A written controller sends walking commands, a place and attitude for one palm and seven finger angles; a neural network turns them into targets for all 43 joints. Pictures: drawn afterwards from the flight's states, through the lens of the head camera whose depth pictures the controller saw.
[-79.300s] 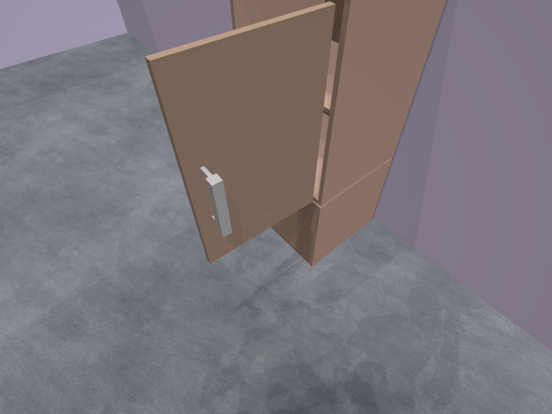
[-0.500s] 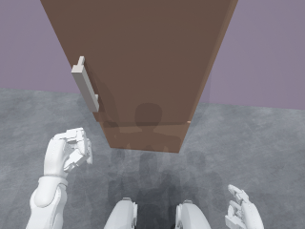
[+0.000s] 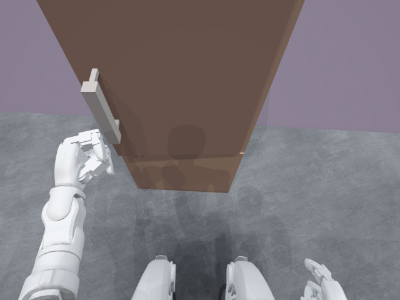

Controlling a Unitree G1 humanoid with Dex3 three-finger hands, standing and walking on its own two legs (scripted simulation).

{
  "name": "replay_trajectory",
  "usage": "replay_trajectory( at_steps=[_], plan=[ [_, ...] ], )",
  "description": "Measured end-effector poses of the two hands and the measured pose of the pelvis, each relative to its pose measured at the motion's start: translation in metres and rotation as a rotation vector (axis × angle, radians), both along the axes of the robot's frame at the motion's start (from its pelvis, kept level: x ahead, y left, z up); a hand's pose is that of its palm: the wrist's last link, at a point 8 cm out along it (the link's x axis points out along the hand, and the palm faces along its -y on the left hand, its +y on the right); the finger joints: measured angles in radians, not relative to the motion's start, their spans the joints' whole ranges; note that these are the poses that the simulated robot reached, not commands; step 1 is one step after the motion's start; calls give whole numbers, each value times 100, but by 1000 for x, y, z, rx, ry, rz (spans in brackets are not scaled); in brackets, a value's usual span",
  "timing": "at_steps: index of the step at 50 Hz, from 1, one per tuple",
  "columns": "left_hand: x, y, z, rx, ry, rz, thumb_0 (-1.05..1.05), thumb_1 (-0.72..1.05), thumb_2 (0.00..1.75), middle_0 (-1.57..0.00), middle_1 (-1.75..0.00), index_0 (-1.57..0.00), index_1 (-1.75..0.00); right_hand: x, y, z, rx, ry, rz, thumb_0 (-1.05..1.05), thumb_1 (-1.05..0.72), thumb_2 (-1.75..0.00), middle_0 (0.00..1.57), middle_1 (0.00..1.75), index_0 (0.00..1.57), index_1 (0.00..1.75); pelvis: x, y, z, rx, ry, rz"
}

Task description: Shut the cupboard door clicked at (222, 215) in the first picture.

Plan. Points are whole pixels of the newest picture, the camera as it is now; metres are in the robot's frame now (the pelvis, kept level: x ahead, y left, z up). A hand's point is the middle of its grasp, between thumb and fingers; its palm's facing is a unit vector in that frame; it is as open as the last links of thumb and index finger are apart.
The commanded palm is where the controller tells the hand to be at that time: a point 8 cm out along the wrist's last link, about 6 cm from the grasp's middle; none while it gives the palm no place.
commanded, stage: bring the fist close to the handle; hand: left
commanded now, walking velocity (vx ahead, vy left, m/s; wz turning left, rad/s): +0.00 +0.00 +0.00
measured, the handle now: (105, 109) +0.50 +0.23 +0.03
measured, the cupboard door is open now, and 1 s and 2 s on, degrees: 5 1 0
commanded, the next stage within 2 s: push the door shut along its arc in 0.46 s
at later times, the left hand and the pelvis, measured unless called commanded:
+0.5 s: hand (110, 152) +0.39 +0.19 +0.03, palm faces +0.07 -1.00 -0.02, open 3.1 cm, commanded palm +0.36 +0.24 +0.04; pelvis +0.00 +0.01 +0.00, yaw -1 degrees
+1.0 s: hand (113, 132) +0.44 +0.20 +0.03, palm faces -0.03 -1.00 -0.03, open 3.1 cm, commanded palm +0.43 +0.23 +0.04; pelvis -0.01 +0.00 -0.01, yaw +0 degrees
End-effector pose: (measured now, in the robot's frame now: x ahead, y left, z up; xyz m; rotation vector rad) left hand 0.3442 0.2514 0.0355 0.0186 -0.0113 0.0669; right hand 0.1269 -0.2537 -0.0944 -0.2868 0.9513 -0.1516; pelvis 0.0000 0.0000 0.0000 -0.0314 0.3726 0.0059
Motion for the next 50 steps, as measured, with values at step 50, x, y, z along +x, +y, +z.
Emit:
replay_trajectory(
  at_steps=[50],
  plan=[
    [73,2,-1,14,28,-97,-1,93,96,-130,-150,-130,-150,-51,-10,-18,-22,183,-64,0,-91,-90,21,30,21,30,-6,1,-8,-9,48,3]
  ],
)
